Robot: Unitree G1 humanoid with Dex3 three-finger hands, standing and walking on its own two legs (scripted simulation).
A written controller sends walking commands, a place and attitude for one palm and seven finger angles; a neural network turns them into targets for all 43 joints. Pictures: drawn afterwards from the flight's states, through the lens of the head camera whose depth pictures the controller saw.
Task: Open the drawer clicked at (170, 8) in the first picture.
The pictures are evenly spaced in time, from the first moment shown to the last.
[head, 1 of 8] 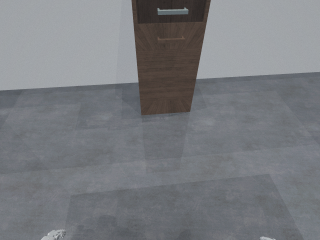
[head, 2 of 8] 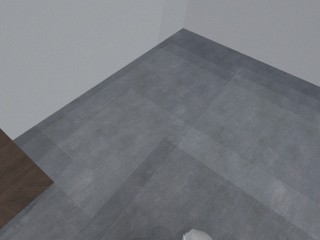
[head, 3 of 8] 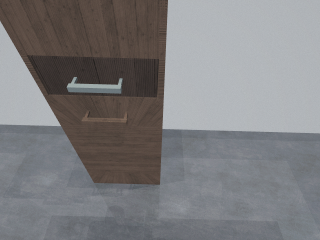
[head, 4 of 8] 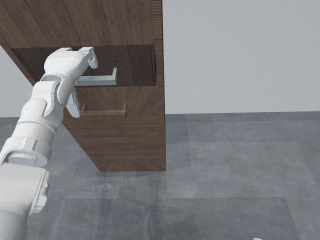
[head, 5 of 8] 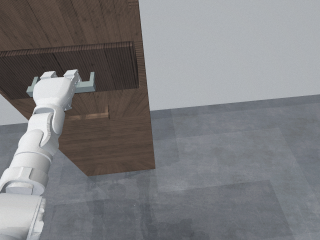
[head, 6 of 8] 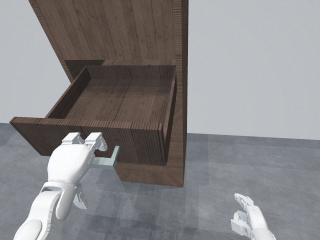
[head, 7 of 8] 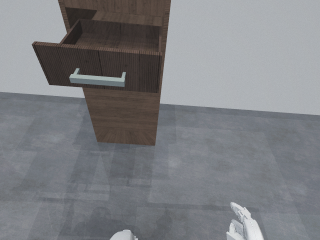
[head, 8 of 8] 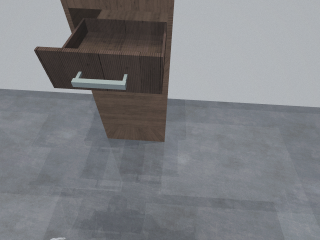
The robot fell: no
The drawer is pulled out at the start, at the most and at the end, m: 0.00 0.30 0.30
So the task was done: yes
